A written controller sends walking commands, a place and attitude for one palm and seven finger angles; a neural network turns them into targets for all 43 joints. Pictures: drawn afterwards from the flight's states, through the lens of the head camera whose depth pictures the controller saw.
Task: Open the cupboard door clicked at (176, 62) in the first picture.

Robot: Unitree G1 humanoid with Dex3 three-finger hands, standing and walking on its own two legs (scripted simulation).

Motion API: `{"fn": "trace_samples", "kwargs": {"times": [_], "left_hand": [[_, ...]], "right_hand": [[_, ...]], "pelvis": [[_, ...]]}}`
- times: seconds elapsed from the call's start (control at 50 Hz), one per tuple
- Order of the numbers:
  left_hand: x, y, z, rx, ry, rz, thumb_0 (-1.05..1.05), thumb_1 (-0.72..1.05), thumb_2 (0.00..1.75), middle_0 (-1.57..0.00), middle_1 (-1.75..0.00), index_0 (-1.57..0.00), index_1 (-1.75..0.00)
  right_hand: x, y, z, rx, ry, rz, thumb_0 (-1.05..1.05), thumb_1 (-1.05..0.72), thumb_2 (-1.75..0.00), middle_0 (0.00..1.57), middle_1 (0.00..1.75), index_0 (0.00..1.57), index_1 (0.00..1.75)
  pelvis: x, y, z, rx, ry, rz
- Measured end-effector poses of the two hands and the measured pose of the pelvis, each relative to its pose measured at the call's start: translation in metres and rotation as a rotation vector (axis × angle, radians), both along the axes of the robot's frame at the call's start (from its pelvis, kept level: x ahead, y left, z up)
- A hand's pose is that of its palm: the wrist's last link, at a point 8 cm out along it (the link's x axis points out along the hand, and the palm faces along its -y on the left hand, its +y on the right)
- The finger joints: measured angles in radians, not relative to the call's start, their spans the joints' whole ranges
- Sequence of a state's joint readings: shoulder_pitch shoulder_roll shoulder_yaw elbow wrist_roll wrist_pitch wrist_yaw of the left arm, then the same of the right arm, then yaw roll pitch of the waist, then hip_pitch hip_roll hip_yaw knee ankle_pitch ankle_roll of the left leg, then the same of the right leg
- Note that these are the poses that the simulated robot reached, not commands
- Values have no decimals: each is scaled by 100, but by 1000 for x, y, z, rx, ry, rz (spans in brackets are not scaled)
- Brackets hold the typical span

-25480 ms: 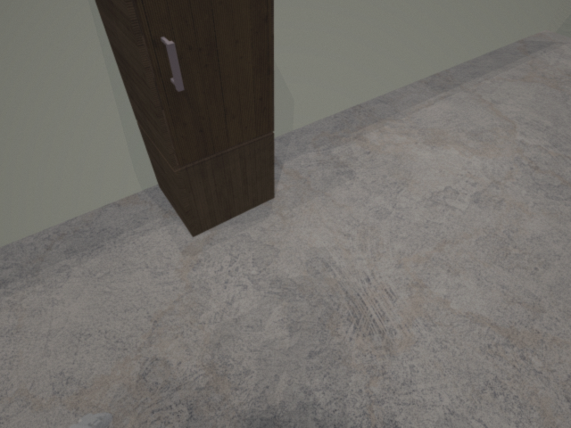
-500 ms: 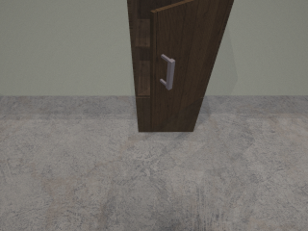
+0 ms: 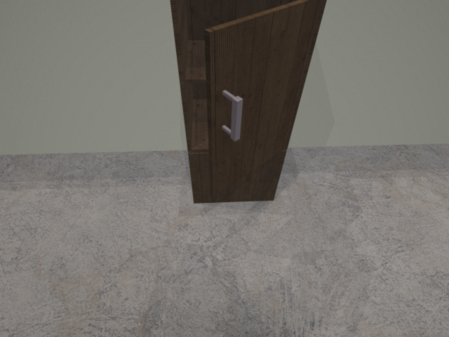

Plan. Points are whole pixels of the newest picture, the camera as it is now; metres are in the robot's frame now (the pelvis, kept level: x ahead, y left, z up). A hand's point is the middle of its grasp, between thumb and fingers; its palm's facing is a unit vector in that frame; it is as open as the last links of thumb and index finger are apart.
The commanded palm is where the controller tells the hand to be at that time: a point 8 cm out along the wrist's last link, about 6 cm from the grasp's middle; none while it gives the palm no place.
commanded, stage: look to check the result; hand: left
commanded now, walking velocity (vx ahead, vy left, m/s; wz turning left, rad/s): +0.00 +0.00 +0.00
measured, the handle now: (231, 116) +0.65 +0.02 +0.02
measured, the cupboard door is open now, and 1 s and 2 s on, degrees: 37 37 37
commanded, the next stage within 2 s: walk to a spot facing it in 0.54 s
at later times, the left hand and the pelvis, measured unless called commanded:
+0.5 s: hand out of the picture +0.03 +0.19 -0.17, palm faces +0.02 -0.97 -0.25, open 7.4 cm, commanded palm none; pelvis +0.02 -0.01 +0.00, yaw +0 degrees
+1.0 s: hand out of the picture +0.07 +0.18 -0.18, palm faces -0.08 -0.97 -0.23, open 7.4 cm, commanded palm none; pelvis +0.01 -0.02 -0.01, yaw -8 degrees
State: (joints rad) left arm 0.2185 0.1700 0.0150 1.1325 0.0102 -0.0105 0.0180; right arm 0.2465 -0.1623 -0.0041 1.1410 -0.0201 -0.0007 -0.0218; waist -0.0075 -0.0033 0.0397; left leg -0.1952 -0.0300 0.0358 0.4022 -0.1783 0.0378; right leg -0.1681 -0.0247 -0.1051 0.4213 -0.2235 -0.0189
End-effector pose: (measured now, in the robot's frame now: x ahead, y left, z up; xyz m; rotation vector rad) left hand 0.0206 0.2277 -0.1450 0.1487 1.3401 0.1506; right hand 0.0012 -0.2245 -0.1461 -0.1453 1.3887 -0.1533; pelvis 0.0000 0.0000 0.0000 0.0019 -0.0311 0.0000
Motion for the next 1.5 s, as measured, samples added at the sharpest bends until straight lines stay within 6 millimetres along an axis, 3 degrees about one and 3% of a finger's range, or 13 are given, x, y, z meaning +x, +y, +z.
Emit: {"fn": "trace_samples", "kwargs": {"times": [0.38,0.7,0.84,0.98,1.1,1.18,1.34,1.5], "left_hand": [[1,14,9,50,52,9,0,91,90,-20,-30,-20,-30],[26,11,11,56,4,-10,0,91,90,-20,-30,-20,-30],[33,6,7,51,21,-29,0,91,90,-20,-30,-20,-30],[44,0,-1,38,39,-93,0,91,90,-20,-30,-20,-30],[67,-15,4,65,-4,-146,0,91,90,-20,-30,-20,-30],[76,-27,6,91,-49,-181,0,91,90,-20,-30,-20,-30],[79,-44,20,95,-10,-264,0,91,90,-20,-30,-20,-30],[96,-42,18,75,-8,-337,0,90,90,-20,-30,-20,-30]], "right_hand": [[35,-19,3,-21,-18,35,1,-90,-90,20,30,20,30],[63,-37,9,-49,-67,52,1,-90,-90,20,30,20,30],[56,-35,5,-53,-75,-7,1,-90,-90,20,30,20,30],[27,-33,-4,-47,-69,-105,1,-90,-90,21,30,20,30],[-6,-47,-20,-27,-38,-160,1,-90,-90,21,30,20,30],[-16,-64,-26,-18,-19,-207,1,-90,-90,21,30,20,30],[8,-90,1,-52,-146,-283,1,-90,-90,20,30,20,30],[35,-92,19,-93,-271,-331,1,-90,-90,20,30,20,30]], "pelvis": [[13,-6,3,1,4,1],[22,-13,4,2,6,-2],[22,-14,1,1,10,-56],[15,-16,-8,19,16,-131],[9,-30,-16,34,9,-188],[4,-43,-19,34,12,-210],[0,-51,-1,58,36,-318],[4,-42,1,60,45,-417]]}}
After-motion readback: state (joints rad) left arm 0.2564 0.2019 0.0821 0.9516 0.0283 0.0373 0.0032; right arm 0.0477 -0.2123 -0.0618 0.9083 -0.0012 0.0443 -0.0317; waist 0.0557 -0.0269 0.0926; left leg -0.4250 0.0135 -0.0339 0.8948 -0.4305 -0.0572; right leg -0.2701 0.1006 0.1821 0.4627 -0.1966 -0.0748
